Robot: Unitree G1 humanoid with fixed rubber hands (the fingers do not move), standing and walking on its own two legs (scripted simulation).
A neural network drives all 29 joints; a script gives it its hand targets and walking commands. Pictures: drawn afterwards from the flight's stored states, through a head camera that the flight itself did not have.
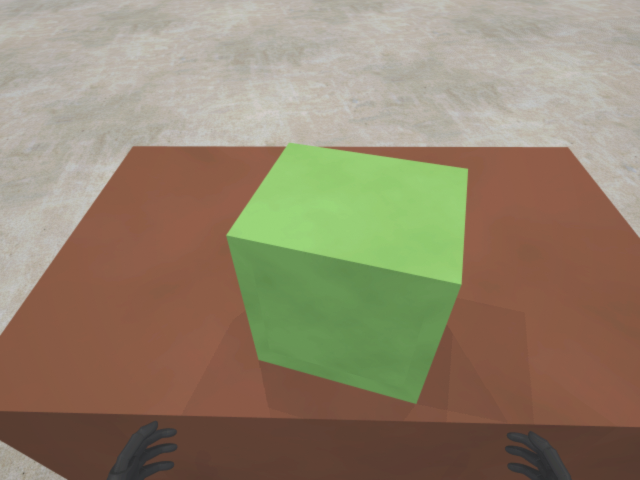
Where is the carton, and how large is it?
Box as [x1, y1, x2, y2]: [226, 143, 467, 403]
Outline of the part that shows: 288,143 226,235 258,359 415,403 461,284 467,169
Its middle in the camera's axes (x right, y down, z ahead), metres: +0.05 +0.05 +0.60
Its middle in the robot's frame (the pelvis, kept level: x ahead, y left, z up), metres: +0.44 -0.02 +0.01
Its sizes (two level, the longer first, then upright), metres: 0.267 0.215 0.296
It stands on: a pedestal, 0.64 m high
